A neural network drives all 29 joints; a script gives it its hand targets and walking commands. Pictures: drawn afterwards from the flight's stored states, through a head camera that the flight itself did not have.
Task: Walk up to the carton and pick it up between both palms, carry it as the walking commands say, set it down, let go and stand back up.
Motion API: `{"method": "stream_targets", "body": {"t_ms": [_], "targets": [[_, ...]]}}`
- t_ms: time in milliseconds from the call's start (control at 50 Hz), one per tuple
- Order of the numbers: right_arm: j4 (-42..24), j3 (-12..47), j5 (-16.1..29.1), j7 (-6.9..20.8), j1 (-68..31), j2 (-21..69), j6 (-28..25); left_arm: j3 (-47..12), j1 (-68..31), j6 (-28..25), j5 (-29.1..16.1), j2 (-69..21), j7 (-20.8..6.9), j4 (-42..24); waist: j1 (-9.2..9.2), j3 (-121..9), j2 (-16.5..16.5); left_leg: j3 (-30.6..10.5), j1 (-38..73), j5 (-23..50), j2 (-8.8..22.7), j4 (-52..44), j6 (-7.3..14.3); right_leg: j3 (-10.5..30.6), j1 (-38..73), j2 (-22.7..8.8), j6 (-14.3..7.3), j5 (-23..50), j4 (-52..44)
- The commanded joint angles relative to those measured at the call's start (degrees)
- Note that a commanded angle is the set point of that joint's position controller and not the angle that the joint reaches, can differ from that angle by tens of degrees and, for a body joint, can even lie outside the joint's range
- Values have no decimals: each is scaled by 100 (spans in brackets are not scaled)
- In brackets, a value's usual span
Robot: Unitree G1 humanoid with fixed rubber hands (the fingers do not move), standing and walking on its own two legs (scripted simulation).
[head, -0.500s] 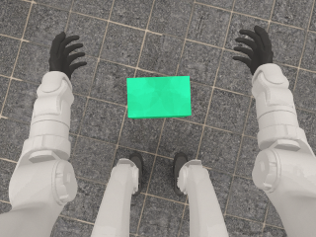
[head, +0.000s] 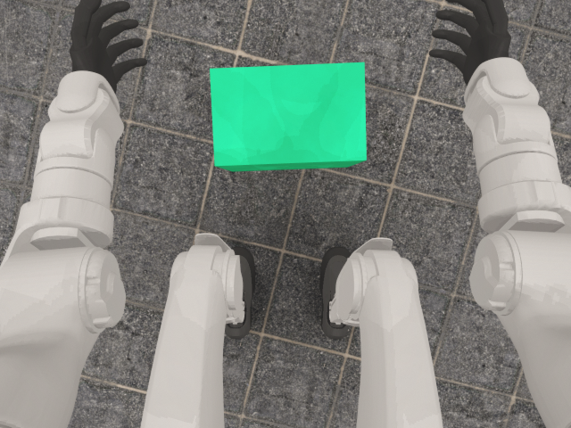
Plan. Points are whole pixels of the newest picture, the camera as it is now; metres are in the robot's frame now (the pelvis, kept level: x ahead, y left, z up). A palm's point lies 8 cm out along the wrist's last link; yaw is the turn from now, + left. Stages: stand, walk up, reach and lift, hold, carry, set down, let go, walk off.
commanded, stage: reach and lift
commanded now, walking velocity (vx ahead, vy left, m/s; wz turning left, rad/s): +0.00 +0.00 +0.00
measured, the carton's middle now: (288, 125) +0.50 +0.01 -0.39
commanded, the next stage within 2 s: none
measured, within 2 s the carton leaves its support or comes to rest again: neither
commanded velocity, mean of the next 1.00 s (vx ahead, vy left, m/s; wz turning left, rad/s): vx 0.00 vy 0.00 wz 0.00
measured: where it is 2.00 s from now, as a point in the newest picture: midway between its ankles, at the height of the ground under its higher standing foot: (286, 308)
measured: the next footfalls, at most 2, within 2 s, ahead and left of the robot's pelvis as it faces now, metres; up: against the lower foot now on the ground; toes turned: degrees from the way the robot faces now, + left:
none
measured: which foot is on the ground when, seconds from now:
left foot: down 0.00-1.00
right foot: down 0.00-1.00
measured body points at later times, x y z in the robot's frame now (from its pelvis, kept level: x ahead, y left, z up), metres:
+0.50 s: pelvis -0.01 +0.00 -0.10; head +0.35 -0.01 +0.17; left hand +0.51 +0.22 -0.27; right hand +0.53 -0.20 -0.27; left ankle +0.10 +0.12 -0.45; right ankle +0.10 -0.10 -0.45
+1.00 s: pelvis -0.02 +0.01 -0.14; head +0.35 +0.00 +0.11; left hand +0.52 +0.23 -0.32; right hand +0.53 -0.20 -0.33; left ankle +0.10 +0.12 -0.45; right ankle +0.10 -0.10 -0.45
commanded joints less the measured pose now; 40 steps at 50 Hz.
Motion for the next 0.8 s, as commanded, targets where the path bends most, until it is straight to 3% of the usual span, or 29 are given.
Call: {"method": "stream_targets", "body": {"t_ms": [0, 320, 680, 780], "targets": [[-492, 35, 71, -113, -1571, -745, -125, 69, -1369, -169, -86, 950, 3, -387, 89, -6088, -395, 104, 2390, 1193, -319, -552, -178, 216, 3910, 310, 249, 1392, -478], [116, 477, 468, -477, -2121, -767, -541, -229, -1935, -637, -499, 1134, 222, 368, 56, -5441, -290, -23, 1829, 1293, -170, 694, -152, 377, 3318, 117, 295, 1443, 809], [880, 964, 1034, -452, -2714, -998, -868, -983, -2756, -897, -1092, 1004, 382, 1217, -90, -4713, -125, -260, 1969, 1417, -97, 1519, -186, 360, 2337, -74, 294, 1284, 1702], [1127, 1077, 1179, -386, -2752, -994, -894, -1094, -2916, -928, -1127, 975, 365, 1327, -17, -4548, -71, -295, 1984, 1398, -55, 1652, -191, 356, 2190, -89, 290, 1206, 1838]]}}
